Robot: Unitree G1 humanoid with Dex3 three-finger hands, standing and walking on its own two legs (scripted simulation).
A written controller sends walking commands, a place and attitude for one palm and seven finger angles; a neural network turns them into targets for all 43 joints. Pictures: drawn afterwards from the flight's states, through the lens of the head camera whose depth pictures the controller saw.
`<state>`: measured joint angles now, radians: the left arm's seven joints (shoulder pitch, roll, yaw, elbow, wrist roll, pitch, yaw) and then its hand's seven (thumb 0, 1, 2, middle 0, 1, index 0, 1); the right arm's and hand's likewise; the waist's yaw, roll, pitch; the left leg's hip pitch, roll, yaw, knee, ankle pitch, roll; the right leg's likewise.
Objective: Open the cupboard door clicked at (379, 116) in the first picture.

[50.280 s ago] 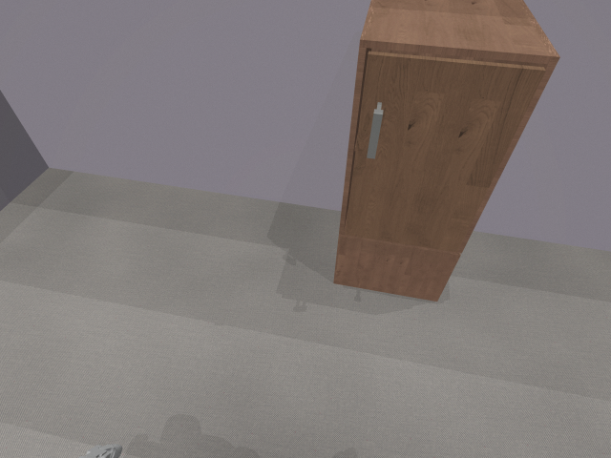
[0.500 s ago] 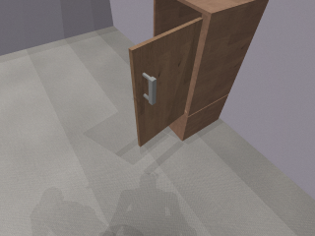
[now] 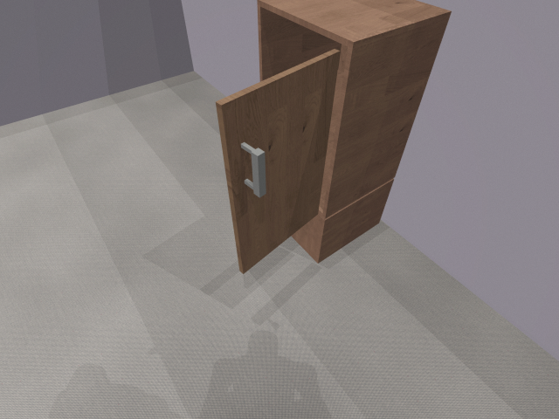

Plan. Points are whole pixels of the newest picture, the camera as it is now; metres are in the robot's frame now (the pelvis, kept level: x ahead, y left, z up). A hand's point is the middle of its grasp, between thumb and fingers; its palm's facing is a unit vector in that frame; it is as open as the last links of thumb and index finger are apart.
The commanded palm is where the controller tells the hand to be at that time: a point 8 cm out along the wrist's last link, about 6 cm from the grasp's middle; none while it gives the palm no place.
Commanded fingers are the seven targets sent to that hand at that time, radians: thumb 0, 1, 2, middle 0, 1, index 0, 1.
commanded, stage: let the arm hang, fingers relaxed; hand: left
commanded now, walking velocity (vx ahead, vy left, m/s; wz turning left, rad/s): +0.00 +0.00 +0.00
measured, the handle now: (252, 169) +0.63 +0.09 -0.03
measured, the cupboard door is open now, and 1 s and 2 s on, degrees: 98 98 98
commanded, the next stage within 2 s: look to check the result in 0.04 s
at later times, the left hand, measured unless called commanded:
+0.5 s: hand out of the picture -0.02 +0.15 -0.18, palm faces +0.05 -0.98 -0.18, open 7.4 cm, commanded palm none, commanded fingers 0.00 0.90 0.90 -0.20 -0.30 -0.20 -0.30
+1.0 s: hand out of the picture +0.01 +0.14 -0.17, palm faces +0.05 -0.98 -0.19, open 7.4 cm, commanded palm none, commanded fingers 0.00 0.90 0.90 -0.20 -0.30 -0.20 -0.30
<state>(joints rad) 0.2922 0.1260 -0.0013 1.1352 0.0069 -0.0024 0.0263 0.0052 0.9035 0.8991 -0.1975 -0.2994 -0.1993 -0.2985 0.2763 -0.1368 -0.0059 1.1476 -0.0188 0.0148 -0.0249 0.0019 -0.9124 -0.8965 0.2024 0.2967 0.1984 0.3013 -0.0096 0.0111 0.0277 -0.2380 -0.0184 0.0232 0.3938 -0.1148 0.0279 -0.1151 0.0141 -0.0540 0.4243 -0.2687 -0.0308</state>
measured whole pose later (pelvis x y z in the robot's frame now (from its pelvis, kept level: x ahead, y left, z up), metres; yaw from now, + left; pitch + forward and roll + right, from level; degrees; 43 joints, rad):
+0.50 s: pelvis +0.01 -0.02 +0.00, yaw +0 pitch -2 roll +0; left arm 0.32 0.13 0.00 1.15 0.00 0.00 0.03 0.01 0.90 0.90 -0.20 -0.30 -0.20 -0.30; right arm 0.28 -0.13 0.00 1.16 -0.02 0.01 -0.03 0.00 -0.91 -0.90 0.20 0.30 0.20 0.30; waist 0.00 0.01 0.06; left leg -0.23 0.00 0.01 0.41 -0.14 0.00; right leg -0.10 0.04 -0.06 0.41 -0.27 -0.05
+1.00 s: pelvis +0.02 -0.03 +0.00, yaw +0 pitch -2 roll +0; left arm 0.29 0.14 0.01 1.14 0.00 -0.01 0.03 0.01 0.90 0.90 -0.20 -0.30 -0.20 -0.30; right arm 0.25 -0.15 0.00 1.15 -0.01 0.01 -0.03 0.00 -0.91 -0.90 0.20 0.30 0.20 0.30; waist 0.00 0.01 0.06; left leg -0.21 0.02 0.00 0.40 -0.15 -0.01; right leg -0.06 0.05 -0.07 0.38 -0.28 -0.07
